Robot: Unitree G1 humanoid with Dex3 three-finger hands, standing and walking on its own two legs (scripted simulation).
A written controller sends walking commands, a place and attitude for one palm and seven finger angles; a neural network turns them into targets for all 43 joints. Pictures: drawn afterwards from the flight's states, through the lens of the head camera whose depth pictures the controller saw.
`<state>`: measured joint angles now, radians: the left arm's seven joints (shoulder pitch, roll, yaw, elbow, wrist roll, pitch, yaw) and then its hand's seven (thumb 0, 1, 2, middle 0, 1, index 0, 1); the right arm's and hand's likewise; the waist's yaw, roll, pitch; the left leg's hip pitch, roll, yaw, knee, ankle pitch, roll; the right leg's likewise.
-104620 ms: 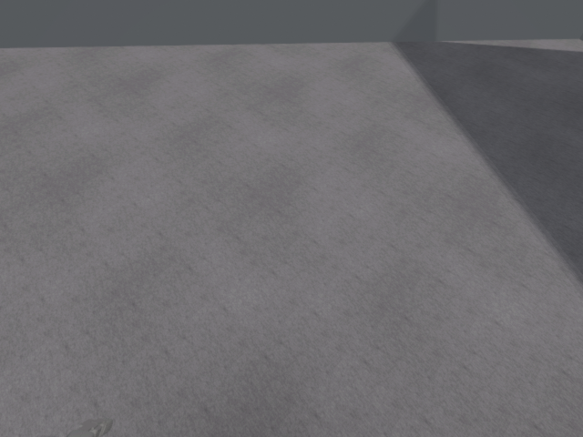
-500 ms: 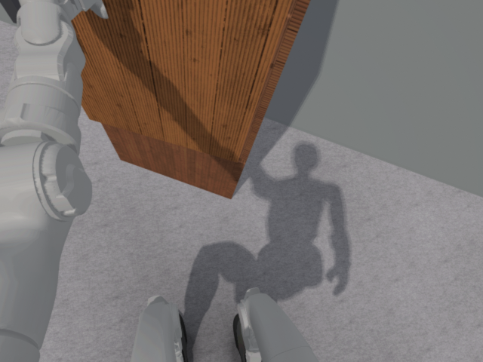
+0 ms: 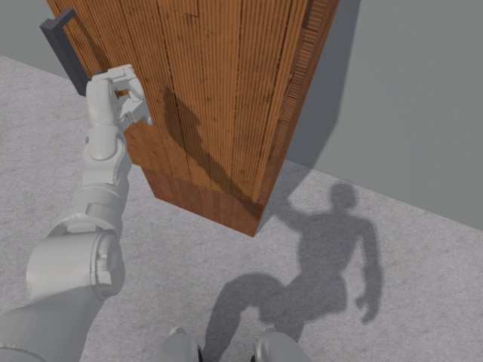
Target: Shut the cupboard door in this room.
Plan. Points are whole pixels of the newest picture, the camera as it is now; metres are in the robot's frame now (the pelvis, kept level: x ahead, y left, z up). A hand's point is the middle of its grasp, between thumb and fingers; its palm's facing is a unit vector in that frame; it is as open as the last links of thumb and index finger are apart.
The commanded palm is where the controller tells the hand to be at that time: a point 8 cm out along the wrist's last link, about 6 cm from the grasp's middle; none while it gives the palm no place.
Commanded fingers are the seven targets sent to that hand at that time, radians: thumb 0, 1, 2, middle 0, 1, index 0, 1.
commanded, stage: pull the fist back off the door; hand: left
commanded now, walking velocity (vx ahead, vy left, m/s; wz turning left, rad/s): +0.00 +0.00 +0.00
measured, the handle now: (77, 55) +0.64 +0.22 +0.09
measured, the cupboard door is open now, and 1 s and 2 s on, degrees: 4 4 4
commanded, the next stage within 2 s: draw the hand back to the body in 0.20 s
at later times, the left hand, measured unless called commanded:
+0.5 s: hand (128, 121) +0.47 +0.12 +0.11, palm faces +0.07 -1.00 -0.03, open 3.1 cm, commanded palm +0.41 +0.17 +0.11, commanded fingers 0.00 0.90 0.90 -1.30 -1.50 -1.30 -1.50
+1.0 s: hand (28, 216) +0.30 +0.19 +0.16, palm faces +0.15 -0.97 -0.19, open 3.1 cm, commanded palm +0.26 +0.25 +0.18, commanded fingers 0.00 0.90 0.90 -0.89 -1.05 -0.89 -1.05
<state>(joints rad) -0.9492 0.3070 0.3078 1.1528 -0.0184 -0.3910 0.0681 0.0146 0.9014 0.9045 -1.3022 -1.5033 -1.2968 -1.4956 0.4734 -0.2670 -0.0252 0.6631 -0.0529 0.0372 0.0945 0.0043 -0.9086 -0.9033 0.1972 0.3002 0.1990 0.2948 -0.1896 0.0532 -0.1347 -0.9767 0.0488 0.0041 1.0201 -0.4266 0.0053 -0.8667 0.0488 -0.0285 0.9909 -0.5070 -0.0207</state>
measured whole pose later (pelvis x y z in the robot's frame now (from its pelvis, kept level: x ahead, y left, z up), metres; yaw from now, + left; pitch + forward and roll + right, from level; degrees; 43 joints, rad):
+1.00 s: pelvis -0.01 +0.01 +0.06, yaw +1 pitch +1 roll +0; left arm -0.06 0.26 0.09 0.20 -0.10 -0.12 0.03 0.01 0.90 0.90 -1.14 -1.32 -1.13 -1.31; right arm 0.18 -0.25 0.02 0.56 0.06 0.02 -0.07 0.01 -0.91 -0.90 0.19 0.30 0.20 0.29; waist 0.00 0.05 -0.06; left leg -0.37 0.00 0.03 0.62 -0.28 0.03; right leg -0.27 0.01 0.00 0.61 -0.36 0.00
